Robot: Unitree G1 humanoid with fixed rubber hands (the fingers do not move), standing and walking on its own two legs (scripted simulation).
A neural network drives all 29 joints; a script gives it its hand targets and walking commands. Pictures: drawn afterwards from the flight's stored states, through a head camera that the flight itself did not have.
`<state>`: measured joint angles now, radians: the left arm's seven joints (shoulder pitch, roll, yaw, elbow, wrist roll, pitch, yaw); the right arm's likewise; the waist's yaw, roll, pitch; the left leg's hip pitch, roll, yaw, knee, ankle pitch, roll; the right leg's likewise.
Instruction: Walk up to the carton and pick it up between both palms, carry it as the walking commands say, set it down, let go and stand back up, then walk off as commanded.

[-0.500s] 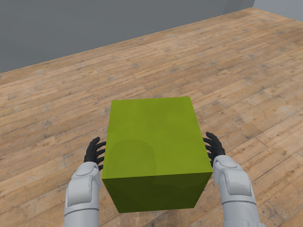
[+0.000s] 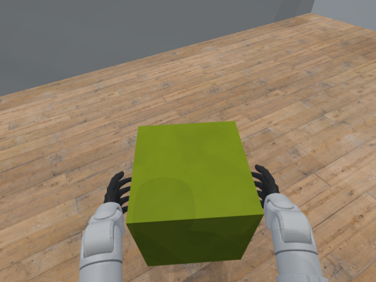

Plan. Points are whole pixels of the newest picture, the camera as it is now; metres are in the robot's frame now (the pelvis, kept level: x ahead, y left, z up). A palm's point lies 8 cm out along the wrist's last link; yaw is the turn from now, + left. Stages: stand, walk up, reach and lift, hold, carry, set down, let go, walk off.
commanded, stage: carry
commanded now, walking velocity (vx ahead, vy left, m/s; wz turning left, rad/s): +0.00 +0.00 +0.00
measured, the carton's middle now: (190, 194) +0.34 +0.00 -0.03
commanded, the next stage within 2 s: hold in 0.82 s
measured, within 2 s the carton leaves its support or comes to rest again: neither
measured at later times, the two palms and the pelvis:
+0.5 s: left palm (119, 210) +0.26 +0.15 +0.04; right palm (276, 201) +0.27 -0.18 +0.03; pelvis -0.01 -0.01 +0.00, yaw +0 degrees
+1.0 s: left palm (118, 213) +0.26 +0.16 +0.04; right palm (277, 210) +0.25 -0.18 +0.02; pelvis -0.01 -0.01 +0.01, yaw -2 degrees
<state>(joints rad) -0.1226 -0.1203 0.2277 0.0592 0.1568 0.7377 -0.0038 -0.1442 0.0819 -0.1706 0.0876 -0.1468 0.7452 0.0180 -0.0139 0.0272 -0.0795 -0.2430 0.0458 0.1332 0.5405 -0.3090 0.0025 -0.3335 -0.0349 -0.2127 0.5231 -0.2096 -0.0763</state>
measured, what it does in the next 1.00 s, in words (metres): stands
